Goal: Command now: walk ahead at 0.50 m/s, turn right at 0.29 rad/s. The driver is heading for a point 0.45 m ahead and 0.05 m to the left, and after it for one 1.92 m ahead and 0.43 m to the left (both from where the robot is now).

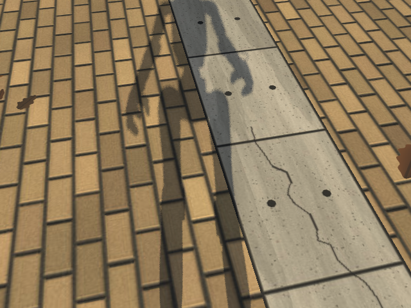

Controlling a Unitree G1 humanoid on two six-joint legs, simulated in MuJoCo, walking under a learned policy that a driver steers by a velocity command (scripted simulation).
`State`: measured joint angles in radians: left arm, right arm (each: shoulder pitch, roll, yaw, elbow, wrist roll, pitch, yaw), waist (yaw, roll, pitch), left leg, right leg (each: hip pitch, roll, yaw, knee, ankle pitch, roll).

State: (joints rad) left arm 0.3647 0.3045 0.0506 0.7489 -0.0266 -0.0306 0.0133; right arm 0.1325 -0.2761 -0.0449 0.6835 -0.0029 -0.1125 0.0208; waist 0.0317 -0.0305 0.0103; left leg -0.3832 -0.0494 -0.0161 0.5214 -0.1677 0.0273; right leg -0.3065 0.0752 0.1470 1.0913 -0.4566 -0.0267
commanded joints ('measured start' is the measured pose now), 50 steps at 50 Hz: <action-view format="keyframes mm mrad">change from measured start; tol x32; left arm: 1 -98 115 28 -111 16 -28 -3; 50 -211 105 48 -19 35 33 21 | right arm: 1 130 -106 -33 -3 -7 6 -4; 50 2 -186 -70 -145 -2 122 -30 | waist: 1 -78 95 -1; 17 -83 115 37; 21 58 -259 -377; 50 -10 144 -134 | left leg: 1 344 308 -412 -278 -98 180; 19 272 218 -116 -49 430 91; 21 -253 19 -11 571 -358 -12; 23 -369 78 -111 726 -342 -26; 41 36 71 66 17 46 29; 43 398 277 -275 -50 791 179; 50 157 228 -312 -200 240 209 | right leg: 1 -417 -126 -3 89 98 9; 17 -157 -103 -122 -594 392 -3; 21 733 -506 434 -682 235 -248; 30 117 -353 -131 -857 892 -193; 42 159 -276 -323 -411 712 -36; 44 -294 -20 -197 152 -261 94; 50 -228 -93 -85 -6 44 85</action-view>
